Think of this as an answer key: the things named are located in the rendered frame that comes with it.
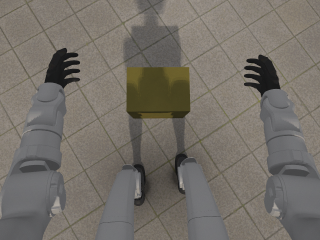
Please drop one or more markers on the right robot hand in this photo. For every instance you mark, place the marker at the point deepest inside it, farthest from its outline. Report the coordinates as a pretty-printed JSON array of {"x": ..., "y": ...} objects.
[{"x": 268, "y": 78}]

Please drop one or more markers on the robot left forearm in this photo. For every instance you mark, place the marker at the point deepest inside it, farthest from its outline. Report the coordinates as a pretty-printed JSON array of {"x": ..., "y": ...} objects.
[{"x": 42, "y": 133}]

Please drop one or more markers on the left robot hand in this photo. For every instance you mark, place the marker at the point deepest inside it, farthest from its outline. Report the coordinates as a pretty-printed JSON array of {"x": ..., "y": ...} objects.
[{"x": 56, "y": 72}]

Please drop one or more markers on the carton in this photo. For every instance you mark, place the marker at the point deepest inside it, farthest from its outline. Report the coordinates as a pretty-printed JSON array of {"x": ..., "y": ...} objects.
[{"x": 158, "y": 92}]

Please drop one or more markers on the robot left shin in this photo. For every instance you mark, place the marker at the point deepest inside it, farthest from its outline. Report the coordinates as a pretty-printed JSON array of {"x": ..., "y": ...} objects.
[{"x": 130, "y": 167}]

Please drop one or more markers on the robot left foot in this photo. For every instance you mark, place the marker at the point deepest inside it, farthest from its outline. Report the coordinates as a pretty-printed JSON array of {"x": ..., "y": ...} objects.
[{"x": 140, "y": 200}]

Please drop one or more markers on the robot right upper arm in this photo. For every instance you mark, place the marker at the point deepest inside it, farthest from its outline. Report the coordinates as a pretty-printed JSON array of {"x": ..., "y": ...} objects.
[{"x": 295, "y": 201}]

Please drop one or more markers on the robot left upper arm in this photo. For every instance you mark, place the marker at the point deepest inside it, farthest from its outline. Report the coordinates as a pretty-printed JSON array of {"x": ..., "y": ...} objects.
[{"x": 29, "y": 201}]

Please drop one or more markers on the robot right forearm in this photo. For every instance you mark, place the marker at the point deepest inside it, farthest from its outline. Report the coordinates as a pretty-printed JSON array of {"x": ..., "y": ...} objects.
[{"x": 287, "y": 151}]

